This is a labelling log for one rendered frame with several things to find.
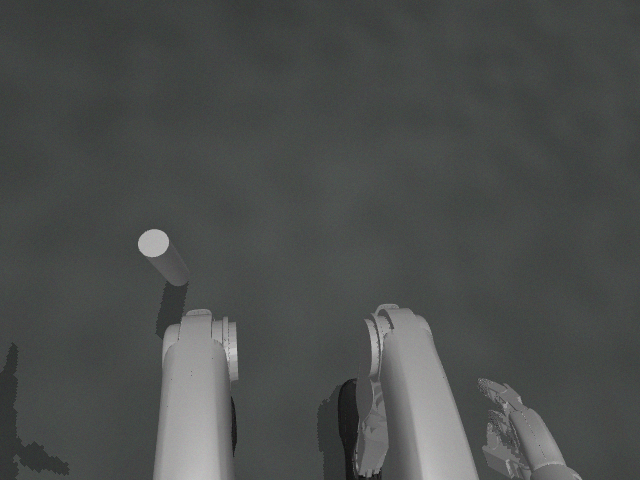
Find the can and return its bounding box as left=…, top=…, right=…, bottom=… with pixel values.
left=138, top=229, right=190, bottom=286

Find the right robot arm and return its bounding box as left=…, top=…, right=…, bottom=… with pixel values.
left=530, top=464, right=582, bottom=480

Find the right robot hand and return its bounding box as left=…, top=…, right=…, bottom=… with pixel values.
left=477, top=378, right=567, bottom=480

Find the right robot foot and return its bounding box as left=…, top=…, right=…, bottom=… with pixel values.
left=338, top=379, right=382, bottom=480

